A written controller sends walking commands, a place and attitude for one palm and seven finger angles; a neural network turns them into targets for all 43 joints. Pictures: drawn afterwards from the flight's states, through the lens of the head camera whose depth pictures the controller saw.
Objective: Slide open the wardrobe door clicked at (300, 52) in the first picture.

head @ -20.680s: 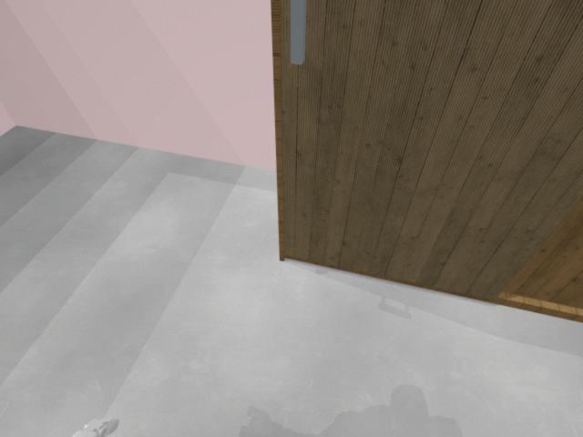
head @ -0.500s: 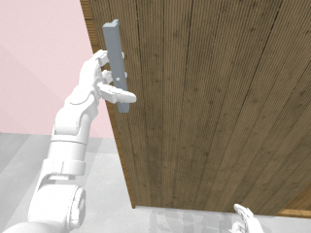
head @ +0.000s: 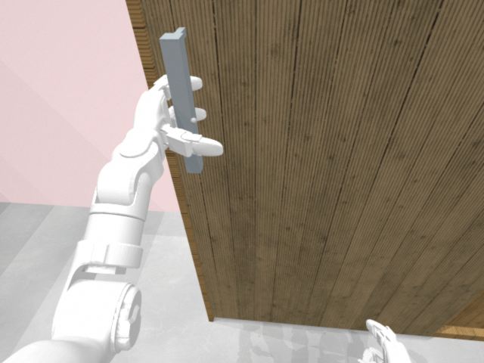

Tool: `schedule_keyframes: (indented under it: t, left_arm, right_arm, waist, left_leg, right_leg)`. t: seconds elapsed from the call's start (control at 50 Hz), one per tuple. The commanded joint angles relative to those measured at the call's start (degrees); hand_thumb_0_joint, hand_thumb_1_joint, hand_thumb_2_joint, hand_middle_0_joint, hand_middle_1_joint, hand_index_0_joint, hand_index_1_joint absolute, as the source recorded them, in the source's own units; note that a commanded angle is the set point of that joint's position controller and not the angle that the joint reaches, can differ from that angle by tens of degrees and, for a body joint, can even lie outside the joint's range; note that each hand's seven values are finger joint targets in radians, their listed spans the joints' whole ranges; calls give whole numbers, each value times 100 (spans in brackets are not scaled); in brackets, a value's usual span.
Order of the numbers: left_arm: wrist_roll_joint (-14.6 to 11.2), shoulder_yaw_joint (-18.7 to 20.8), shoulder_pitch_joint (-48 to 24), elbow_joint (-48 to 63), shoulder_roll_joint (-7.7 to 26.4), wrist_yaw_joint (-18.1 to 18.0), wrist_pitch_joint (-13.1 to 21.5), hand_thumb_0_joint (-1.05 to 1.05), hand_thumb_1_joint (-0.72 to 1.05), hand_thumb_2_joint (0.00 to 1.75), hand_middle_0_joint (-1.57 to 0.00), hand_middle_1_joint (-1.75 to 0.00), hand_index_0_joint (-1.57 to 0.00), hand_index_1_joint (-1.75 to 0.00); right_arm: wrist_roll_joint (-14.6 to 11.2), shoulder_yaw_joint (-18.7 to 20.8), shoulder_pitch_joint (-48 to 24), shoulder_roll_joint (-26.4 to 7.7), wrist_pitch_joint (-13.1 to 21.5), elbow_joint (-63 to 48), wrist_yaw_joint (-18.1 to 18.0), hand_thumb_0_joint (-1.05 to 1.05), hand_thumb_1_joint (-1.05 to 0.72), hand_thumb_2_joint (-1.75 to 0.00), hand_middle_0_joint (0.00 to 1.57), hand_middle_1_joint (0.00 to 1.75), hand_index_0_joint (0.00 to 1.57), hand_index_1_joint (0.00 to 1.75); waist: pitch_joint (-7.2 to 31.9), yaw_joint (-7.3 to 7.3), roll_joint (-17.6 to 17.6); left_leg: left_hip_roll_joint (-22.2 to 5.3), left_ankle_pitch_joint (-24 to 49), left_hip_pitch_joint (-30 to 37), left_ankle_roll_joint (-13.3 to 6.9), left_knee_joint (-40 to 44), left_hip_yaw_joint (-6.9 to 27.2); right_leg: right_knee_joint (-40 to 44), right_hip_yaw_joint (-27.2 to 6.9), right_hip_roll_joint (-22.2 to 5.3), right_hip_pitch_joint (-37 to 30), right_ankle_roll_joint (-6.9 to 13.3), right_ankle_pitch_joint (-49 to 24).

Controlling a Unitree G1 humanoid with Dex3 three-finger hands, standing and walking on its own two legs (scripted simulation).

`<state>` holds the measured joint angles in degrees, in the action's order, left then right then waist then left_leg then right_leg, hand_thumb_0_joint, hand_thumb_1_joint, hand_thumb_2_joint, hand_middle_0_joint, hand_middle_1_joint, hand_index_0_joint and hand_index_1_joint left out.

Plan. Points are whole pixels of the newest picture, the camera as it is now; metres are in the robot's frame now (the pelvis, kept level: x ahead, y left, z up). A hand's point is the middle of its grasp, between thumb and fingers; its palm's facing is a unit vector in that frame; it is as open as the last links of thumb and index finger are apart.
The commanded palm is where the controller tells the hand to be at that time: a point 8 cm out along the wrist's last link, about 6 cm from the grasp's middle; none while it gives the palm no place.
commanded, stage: slide the fingers in behind the handle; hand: left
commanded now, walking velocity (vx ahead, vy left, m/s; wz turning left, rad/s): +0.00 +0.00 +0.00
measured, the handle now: (188, 106) +0.46 +0.12 +0.24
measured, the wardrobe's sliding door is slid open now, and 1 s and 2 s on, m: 0.00 0.00 0.00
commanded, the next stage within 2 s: grip the handle and tug to test in 0.28 s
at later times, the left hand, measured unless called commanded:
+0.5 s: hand (193, 120) +0.40 +0.10 +0.24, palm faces -0.01 -1.00 +0.01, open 13.7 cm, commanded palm +0.38 +0.15 +0.24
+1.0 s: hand (192, 122) +0.40 +0.10 +0.24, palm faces +0.01 -1.00 -0.01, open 6.9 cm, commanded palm +0.37 +0.15 +0.24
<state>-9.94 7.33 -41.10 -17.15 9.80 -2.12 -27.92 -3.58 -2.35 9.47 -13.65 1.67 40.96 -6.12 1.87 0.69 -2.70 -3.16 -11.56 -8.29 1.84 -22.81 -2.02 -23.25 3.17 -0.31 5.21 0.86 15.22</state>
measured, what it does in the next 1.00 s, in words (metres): stands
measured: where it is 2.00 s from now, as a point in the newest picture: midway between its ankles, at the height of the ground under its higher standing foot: outside the picture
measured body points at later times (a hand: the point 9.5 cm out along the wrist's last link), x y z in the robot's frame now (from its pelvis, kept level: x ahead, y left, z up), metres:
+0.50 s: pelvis +0.00 +0.01 +0.00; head -0.03 -0.01 +0.45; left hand +0.40 +0.16 +0.24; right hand +0.16 -0.23 -0.09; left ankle +0.01 +0.14 -0.74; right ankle -0.03 -0.11 -0.74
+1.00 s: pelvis +0.01 +0.01 +0.00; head -0.03 -0.01 +0.45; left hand +0.39 +0.16 +0.24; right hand +0.18 -0.23 -0.09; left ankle +0.01 +0.14 -0.74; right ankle -0.03 -0.11 -0.74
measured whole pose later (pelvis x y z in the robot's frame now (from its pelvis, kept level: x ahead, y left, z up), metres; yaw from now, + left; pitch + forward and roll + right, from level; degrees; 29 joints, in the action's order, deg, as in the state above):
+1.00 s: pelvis +0.01 +0.01 +0.00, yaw -1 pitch -3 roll +0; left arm -9.6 7.4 -37.8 -13.5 9.3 -3.2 -28.0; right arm -3.6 -2.3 9.6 -13.2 1.3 39.9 -5.6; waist 2.6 0.3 -2.7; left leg -2.9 -12.1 -7.5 1.5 -22.5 -2.9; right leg -22.6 2.3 -0.5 4.6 0.4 15.3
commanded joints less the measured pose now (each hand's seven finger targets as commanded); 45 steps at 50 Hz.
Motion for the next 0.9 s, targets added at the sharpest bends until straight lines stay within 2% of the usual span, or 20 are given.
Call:
schedule_keyframes:
  t: [0.0,0.06,0.08,0.1,0.16,0.2,0.28,0.3,0.32,0.36,0.4,0.44,0.52,0.6,0.62,0.66,0.7,0.78,0.84,0.88]
  left_arm:
    - [-63,88,-2915,1218,665,98,452,0,-50,30,-30,-120,-30,-120]
    - [-80,68,-2926,1124,600,100,478,0,-50,30,-30,-120,-30,-120]
    - [-62,24,-2979,1228,561,97,497,0,-50,30,-30,-120,-30,-120]
    - [-77,61,-2778,1133,597,98,495,0,-50,30,-30,-120,-30,-120]
    - [-46,-11,-2965,1164,517,81,499,0,-50,30,-30,-120,-30,-120]
    - [-35,104,-2903,1006,701,69,485,0,-50,30,-30,-120,-30,-120]
    - [-33,56,-3081,1147,599,47,498,0,-50,30,-30,-120,-30,-120]
    - [-41,199,-2747,1068,753,51,488,0,-50,30,-30,-120,-30,-120]
    - [-53,185,-2911,1230,781,55,520,0,-50,30,-30,-120,-30,-120]
    - [-46,120,-2814,1231,620,44,512,0,-50,30,-30,-120,-30,-120]
    - [-56,226,-2692,1138,776,39,507,0,-41,34,-31,-121,-31,-121]
    - [-41,165,-2732,1429,697,20,532,0,-31,38,-32,-123,-32,-123]
    - [-47,193,-2704,1351,748,24,469,0,-13,46,-34,-125,-34,-125]
    - [-28,260,-2582,1369,833,12,417,0,6,54,-36,-128,-36,-128]
    - [-24,118,-2827,1611,697,6,456,0,11,56,-36,-129,-36,-129]
    - [-24,51,-2692,1512,546,-12,421,0,20,60,-38,-130,-38,-130]
    - [-24,141,-2621,1627,705,-18,432,0,29,64,-38,-131,-38,-131]
    - [-47,5,-2562,1888,492,11,455,0,48,72,-41,-134,-41,-134]
    - [-70,-12,-2507,1869,488,43,464,0,62,78,-42,-136,-42,-136]
    - [-74,-86,-2536,1850,399,54,433,0,71,82,-43,-137,-43,-137]
  right_arm:
    - [33,235,-812,-634,300,-863,-41,0,-90,-90,20,30,20,30]
    - [14,213,-823,-582,301,-860,-33,0,-90,-90,20,30,20,30]
    - [6,220,-825,-573,308,-889,-23,0,-90,-90,20,30,20,30]
    - [24,230,-817,-624,291,-888,-26,0,-90,-90,20,30,20,30]
    - [1,212,-836,-570,300,-888,-27,0,-90,-90,20,30,20,30]
    - [21,227,-805,-644,267,-851,-39,0,-90,-90,20,30,20,30]
    - [17,210,-819,-575,292,-896,-24,0,-90,-90,20,30,20,30]
    - [29,236,-821,-636,265,-901,-37,0,-90,-90,20,30,20,30]
    - [19,224,-846,-612,262,-937,-36,0,-90,-90,20,30,20,30]
    - [11,219,-841,-569,264,-937,-27,0,-90,-90,20,30,20,30]
    - [30,237,-796,-651,240,-909,-33,0,-90,-90,20,30,20,30]
    - [4,233,-872,-584,261,-983,-13,0,-90,-90,20,30,20,30]
    - [11,228,-851,-623,229,-963,-20,0,-90,-90,20,30,20,30]
    - [18,241,-857,-658,197,-956,-31,0,-90,-90,20,30,20,30]
    - [4,223,-889,-596,222,-996,-12,0,-90,-90,20,30,20,30]
    - [0,218,-881,-576,239,-959,-12,0,-90,-90,20,30,20,30]
    - [21,249,-869,-643,220,-972,-15,0,-90,-90,20,30,20,30]
    - [8,237,-932,-560,263,-1024,20,0,-90,-90,20,30,20,30]
    - [5,231,-942,-574,254,-1014,19,0,-90,-90,20,30,20,30]
    - [-9,221,-963,-556,257,-1012,18,0,-90,-90,20,30,20,30]
  waist:
    - [1636,-77,504]
    - [1510,-107,627]
    - [1542,-111,534]
    - [1498,-63,595]
    - [1438,-120,576]
    - [1321,-91,504]
    - [1484,-93,456]
    - [1514,-25,442]
    - [1588,-42,429]
    - [1580,-56,469]
    - [1480,-34,583]
    - [1636,-24,460]
    - [1443,-37,585]
    - [1452,-14,403]
    - [1531,-52,308]
    - [1439,-73,394]
    - [1574,-34,377]
    - [1771,-31,398]
    - [1696,-44,571]
    - [1577,-71,497]
  left_leg:
    - [305,1489,1012,-385,12,-18]
    - [303,1427,916,-381,10,-39]
    - [307,1432,949,-379,5,-49]
    - [293,1426,922,-382,28,-24]
    - [292,1353,930,-384,25,-44]
    - [274,1284,907,-378,61,-22]
    - [285,1349,917,-367,44,-22]
    - [269,1427,944,-372,54,-24]
    - [267,1468,914,-368,59,-30]
    - [274,1513,943,-363,30,-55]
    - [251,1479,915,-362,80,-21]
    - [258,1573,964,-363,40,-48]
    - [244,1459,867,-366,90,-43]
    - [245,1513,926,-351,87,-53]
    - [247,1514,936,-346,80,-49]
    - [252,1492,956,-348,56,-52]
    - [243,1594,1030,-352,67,-26]
    - [272,1776,1094,-349,11,-50]
    - [262,1777,1059,-357,15,-25]
    - [272,1686,1039,-352,13,-42]
  right_leg:
    - [340,-103,157,92,-36,-1938]
    - [342,-83,161,155,-51,-1923]
    - [339,-88,167,164,-45,-1924]
    - [347,-80,159,127,-50,-1888]
    - [366,-88,173,244,-52,-1798]
    - [413,-100,158,250,-42,-1642]
    - [365,-89,170,207,-18,-1694]
    - [368,-95,161,114,-21,-1747]
    - [354,-89,140,82,-21,-1805]
    - [330,-75,174,100,-20,-1887]
    - [377,-69,172,75,-24,-1803]
    - [321,-75,173,42,-9,-1911]
    - [387,-70,166,113,-26,-1780]
    - [393,-78,177,61,-12,-1789]
    - [371,-71,166,98,-9,-1785]
    - [379,-58,199,174,-13,-1781]
    - [371,-70,191,51,2,-1860]
    - [289,-48,204,-6,-5,-2173]
    - [280,-35,203,-3,-7,-2192]
    - [300,-31,210,83,-20,-2122]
